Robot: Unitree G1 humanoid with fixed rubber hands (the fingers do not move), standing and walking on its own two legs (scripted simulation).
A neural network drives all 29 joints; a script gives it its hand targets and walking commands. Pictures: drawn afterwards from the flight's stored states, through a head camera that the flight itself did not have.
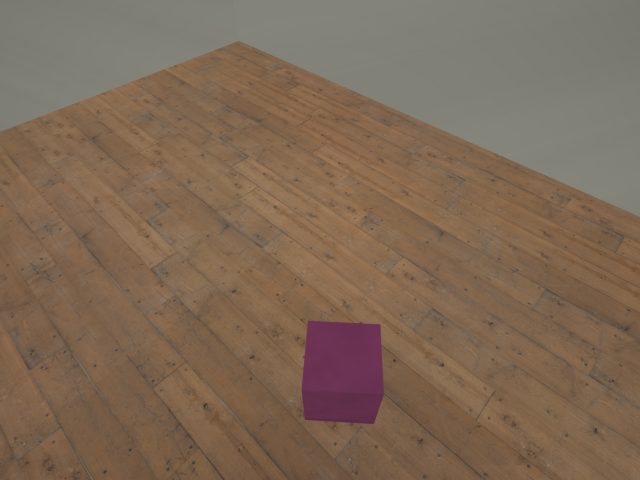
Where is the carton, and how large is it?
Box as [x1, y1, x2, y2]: [302, 321, 383, 423]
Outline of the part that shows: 308,321 302,380 302,397 305,419 373,423 383,395 379,324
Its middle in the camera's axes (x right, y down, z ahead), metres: +0.06 +0.39 +1.14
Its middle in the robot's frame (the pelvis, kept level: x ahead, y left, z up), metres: +0.51 -0.05 -0.64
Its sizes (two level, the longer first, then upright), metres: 0.210 0.200 0.250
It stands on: the floor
